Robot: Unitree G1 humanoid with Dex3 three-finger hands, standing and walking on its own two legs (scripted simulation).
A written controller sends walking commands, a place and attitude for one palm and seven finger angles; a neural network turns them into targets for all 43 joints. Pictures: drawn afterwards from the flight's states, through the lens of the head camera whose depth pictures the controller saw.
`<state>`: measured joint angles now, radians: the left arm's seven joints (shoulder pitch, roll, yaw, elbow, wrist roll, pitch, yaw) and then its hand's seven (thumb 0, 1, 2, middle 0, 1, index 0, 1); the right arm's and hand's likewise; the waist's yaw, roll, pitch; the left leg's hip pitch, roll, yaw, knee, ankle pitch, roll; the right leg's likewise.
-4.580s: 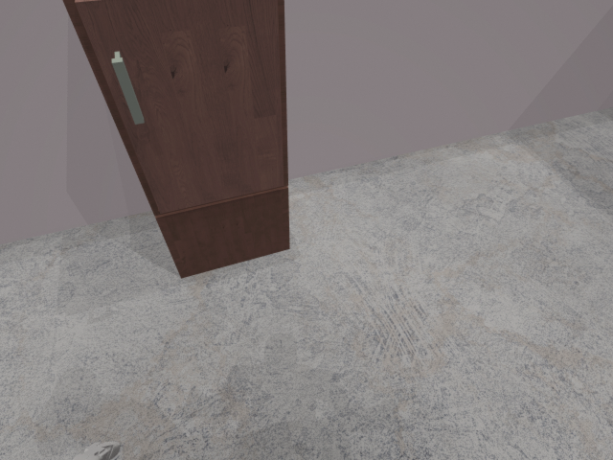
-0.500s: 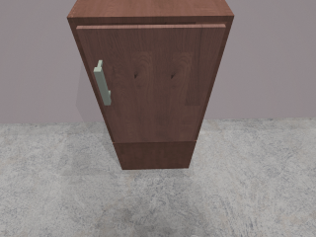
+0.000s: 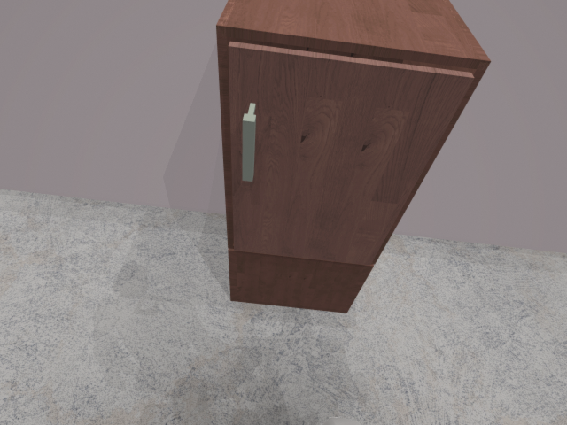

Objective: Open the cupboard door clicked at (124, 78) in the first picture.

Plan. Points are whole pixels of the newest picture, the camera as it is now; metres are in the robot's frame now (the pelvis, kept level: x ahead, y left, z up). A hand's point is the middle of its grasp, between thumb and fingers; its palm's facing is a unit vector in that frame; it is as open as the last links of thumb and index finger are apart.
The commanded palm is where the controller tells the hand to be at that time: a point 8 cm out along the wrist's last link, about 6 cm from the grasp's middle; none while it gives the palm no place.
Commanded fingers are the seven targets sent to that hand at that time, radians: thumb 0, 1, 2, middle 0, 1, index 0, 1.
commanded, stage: come to a stop and stand still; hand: left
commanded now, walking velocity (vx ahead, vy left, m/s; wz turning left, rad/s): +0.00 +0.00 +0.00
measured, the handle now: (250, 143) +0.59 +0.12 +0.05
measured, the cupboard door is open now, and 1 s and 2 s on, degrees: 0 0 0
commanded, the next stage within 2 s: look again from close up in 0.70 s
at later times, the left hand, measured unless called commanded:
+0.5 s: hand out of the picture -0.03 +0.15 -0.17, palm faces -0.02 -0.99 -0.16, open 7.4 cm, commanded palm none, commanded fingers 0.00 0.90 0.90 -0.20 -0.30 -0.20 -0.30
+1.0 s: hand out of the picture -0.02 +0.15 -0.18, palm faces +0.00 -0.99 -0.17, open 7.4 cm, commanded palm none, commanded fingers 0.00 0.90 0.90 -0.20 -0.30 -0.20 -0.30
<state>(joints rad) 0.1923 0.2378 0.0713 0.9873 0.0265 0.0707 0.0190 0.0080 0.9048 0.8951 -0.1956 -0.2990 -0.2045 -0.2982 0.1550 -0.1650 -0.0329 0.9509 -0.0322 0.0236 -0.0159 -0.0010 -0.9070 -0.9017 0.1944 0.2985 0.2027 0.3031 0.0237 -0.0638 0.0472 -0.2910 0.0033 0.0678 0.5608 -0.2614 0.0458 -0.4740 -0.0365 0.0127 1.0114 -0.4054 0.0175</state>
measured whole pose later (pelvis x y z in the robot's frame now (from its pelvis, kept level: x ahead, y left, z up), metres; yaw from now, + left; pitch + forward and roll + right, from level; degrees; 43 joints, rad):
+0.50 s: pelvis -0.02 +0.00 +0.01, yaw -2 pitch -1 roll +1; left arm 0.30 0.11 -0.01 1.14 0.01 0.01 0.03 0.01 0.90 0.90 -0.20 -0.30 -0.20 -0.30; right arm 0.30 -0.14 -0.01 1.17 -0.01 0.01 -0.02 0.00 -0.91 -0.90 0.20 0.30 0.20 0.30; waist -0.02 -0.01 0.02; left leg -0.21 -0.02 0.11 0.37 -0.14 0.04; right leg -0.10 -0.01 -0.02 0.41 -0.30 -0.01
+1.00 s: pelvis -0.01 +0.00 +0.00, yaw -1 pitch -1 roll +0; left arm 0.33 0.11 -0.02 1.08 0.01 -0.03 0.05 0.01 0.90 0.90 -0.20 -0.30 -0.20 -0.30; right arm 0.30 -0.15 0.00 1.07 -0.02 -0.01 -0.03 0.02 -0.93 -0.90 0.20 0.30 0.20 0.30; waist -0.01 0.00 0.02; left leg -0.29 0.01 0.09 0.54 -0.24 0.04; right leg -0.14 0.01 -0.05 0.51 -0.36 -0.02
